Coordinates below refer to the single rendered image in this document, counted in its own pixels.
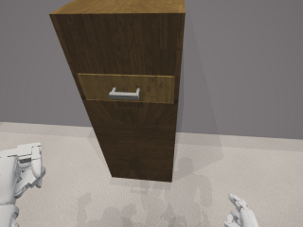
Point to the handle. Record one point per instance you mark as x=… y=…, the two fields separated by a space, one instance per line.
x=124 y=95

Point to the left robot hand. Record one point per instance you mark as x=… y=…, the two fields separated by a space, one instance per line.
x=26 y=158

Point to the robot left forearm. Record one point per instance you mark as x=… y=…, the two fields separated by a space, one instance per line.
x=8 y=215

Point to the cabinet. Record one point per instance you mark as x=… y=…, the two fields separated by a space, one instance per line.
x=127 y=37

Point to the right robot hand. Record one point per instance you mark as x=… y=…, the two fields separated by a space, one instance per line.
x=245 y=217

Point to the drawer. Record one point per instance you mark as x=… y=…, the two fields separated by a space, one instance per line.
x=152 y=88

